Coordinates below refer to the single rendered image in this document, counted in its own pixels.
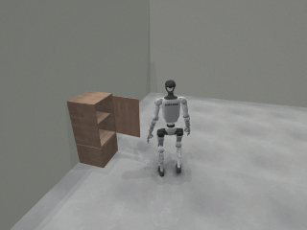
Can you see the cupboard door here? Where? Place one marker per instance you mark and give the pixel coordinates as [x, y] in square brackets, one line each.
[126, 115]

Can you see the right robot shin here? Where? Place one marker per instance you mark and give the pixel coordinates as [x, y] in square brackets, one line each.
[179, 153]

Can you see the robot right hand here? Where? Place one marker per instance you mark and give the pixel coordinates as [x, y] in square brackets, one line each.
[187, 129]

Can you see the robot left upper arm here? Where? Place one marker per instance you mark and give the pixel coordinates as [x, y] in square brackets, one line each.
[156, 108]

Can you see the robot left forearm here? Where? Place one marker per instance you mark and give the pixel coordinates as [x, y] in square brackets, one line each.
[152, 124]

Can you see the robot right forearm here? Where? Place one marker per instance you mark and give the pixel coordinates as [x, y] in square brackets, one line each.
[187, 121]

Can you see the robot head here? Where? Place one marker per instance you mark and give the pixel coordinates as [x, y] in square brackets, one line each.
[170, 84]

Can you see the robot right upper arm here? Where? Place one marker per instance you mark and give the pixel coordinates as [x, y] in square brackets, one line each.
[184, 107]

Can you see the robot left hand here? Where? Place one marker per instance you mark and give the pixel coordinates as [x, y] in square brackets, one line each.
[149, 136]

